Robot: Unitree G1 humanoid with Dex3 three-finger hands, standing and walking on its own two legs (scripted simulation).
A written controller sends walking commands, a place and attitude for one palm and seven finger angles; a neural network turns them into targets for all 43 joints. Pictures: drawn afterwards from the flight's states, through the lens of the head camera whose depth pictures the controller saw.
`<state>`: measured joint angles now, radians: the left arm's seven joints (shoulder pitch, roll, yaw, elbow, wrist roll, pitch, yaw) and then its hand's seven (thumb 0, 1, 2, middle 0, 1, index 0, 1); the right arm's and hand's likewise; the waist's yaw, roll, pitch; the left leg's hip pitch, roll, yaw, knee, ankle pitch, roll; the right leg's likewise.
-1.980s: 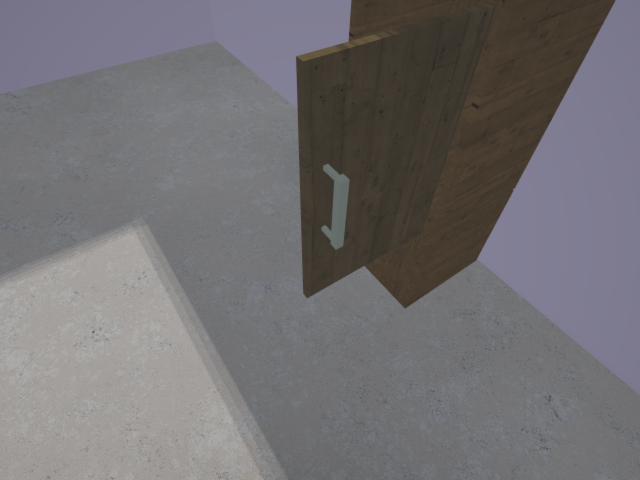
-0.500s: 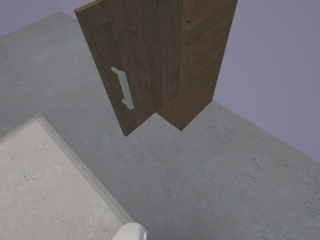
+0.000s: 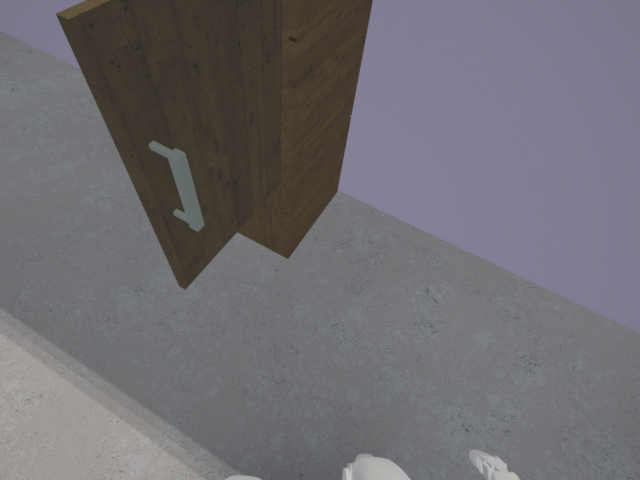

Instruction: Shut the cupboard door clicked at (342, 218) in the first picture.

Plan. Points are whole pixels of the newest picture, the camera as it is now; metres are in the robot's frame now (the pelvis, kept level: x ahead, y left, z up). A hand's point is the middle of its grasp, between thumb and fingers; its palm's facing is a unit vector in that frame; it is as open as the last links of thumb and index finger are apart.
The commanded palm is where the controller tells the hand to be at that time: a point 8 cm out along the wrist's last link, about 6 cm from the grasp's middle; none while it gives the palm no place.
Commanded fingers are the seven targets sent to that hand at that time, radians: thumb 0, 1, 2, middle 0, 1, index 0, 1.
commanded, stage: walk to a spot facing it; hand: left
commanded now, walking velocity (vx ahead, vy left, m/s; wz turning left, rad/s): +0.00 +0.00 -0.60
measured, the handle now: (178, 189) +0.51 +0.29 -0.03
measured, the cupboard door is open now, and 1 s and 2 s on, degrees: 89 89 89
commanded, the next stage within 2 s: turn to face it in 1.94 s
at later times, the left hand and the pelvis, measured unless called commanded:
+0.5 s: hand (238, 445) +0.17 +0.12 -0.16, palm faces -0.36 -0.90 -0.25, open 7.4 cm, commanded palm none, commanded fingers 0.00 0.90 0.90 -0.20 -0.30 -0.20 -0.30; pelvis +0.00 -0.03 +0.00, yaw -20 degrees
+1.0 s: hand (349, 365) +0.30 -0.03 -0.17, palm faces -0.68 -0.71 -0.19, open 7.4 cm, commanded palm none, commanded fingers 0.00 0.90 0.90 -0.20 -0.30 -0.20 -0.30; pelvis +0.08 -0.09 -0.01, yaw -39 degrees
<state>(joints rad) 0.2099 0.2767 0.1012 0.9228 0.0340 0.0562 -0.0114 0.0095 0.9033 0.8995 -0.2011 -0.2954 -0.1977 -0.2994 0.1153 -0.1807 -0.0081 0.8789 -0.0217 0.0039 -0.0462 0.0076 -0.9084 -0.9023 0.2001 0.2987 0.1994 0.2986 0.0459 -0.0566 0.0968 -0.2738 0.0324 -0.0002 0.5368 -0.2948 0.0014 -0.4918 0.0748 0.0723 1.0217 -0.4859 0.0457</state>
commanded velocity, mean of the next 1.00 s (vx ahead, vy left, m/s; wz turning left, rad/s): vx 0.16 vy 0.00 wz -0.59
